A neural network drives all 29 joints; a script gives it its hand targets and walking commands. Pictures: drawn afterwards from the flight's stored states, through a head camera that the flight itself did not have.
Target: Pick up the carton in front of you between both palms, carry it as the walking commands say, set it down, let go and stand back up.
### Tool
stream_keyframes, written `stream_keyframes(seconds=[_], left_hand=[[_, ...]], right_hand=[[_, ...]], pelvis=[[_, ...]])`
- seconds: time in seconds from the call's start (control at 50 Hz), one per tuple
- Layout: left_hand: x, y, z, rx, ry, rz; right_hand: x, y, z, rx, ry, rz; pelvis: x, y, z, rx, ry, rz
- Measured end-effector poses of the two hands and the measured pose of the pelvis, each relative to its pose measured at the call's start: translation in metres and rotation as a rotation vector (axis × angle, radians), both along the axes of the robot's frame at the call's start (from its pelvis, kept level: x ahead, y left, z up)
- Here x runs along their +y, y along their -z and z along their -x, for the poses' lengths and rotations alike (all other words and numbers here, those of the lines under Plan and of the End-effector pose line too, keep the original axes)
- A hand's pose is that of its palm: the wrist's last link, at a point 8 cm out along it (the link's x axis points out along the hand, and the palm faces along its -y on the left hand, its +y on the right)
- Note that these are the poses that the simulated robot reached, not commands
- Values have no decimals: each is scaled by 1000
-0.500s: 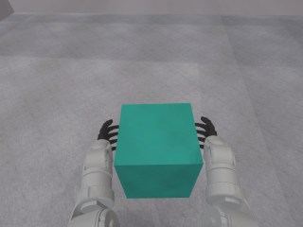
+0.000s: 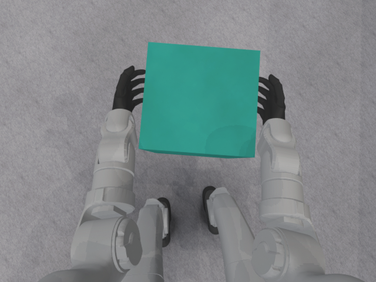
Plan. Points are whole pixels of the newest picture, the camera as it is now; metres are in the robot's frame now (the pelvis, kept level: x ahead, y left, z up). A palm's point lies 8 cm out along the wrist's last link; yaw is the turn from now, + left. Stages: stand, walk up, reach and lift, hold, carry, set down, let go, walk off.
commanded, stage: set down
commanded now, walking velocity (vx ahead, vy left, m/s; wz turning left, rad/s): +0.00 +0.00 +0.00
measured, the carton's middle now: (196, 112) +0.44 -0.06 -0.17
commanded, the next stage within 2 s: none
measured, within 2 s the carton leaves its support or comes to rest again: neither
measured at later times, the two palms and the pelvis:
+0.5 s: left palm (146, 100) +0.50 +0.07 -0.22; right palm (259, 113) +0.43 -0.22 -0.21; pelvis -0.01 +0.01 -0.12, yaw +0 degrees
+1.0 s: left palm (163, 99) +0.55 +0.03 -0.36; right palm (253, 117) +0.45 -0.25 -0.36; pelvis -0.03 +0.01 -0.23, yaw +0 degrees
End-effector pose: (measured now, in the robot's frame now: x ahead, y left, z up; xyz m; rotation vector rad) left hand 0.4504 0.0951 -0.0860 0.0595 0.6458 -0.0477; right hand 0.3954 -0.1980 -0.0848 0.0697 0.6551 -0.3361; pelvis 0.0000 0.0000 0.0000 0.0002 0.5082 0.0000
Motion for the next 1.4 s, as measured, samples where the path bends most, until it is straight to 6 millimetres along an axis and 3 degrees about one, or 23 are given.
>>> stream_keyframes(seconds=[0.12, 0.22, 0.42, 0.62, 0.9, 1.18, 1.28, 1.4], left_hand=[[-10, 15, -23, 3, -1, 31], [-15, 37, -31, 47, 19, 15], [-23, 109, -46, 37, 47, 14], [-37, 169, -61, 42, 78, 12], [-61, 239, -88, 60, 147, -36], [-73, 340, -106, 89, 212, -70], [-82, 359, -112, 92, 230, -74], [-83, 359, -119, 78, 228, -67]], right_hand=[[-10, 13, -19, -5, 25, -5], [-14, 35, -22, 41, 36, -9], [-21, 104, -31, 36, 49, 9], [-33, 164, -39, 41, 71, 11], [-52, 241, -49, 72, 100, 13], [-63, 340, -58, 107, 101, 2], [-72, 355, -63, 114, 97, 10], [-74, 354, -71, 95, 103, 6]], pelvis=[[1, 27, -11, 113, 7, 4], [3, 42, -16, 184, 6, 7], [9, 95, -3, 306, -2, 9], [12, 152, 17, 320, -8, 17], [12, 209, 33, 294, -10, 19], [3, 258, 32, 257, -10, 13], [2, 270, 31, 221, -14, 17], [0, 278, 29, 193, -11, 22]])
